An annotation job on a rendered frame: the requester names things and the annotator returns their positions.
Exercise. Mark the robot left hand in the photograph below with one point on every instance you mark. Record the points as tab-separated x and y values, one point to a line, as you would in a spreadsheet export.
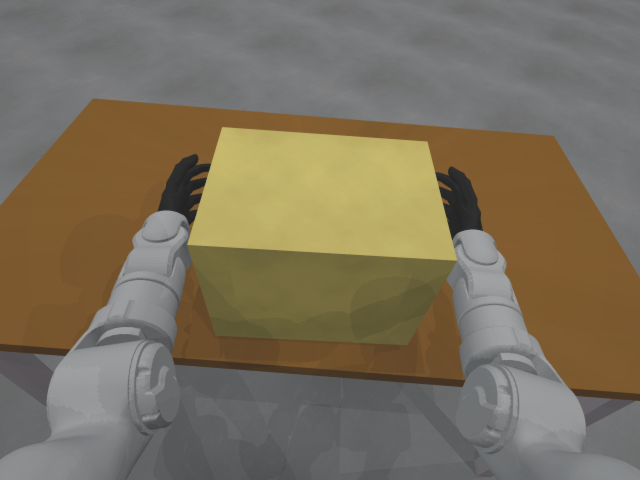
176	197

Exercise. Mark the robot left upper arm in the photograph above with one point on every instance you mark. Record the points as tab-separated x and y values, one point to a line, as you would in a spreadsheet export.
105	405

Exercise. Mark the robot right upper arm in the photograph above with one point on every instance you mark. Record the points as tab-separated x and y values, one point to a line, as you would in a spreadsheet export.
527	427

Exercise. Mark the carton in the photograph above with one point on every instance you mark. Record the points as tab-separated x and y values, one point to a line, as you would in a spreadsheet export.
320	237

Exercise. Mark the robot right hand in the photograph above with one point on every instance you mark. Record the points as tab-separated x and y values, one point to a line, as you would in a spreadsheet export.
463	212

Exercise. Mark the table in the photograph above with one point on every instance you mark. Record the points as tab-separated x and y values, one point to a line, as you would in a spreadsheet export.
66	231

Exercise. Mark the robot left forearm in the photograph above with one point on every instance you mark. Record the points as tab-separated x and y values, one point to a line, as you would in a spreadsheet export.
148	290

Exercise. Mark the robot right forearm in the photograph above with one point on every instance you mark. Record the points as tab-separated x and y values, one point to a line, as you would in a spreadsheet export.
488	315

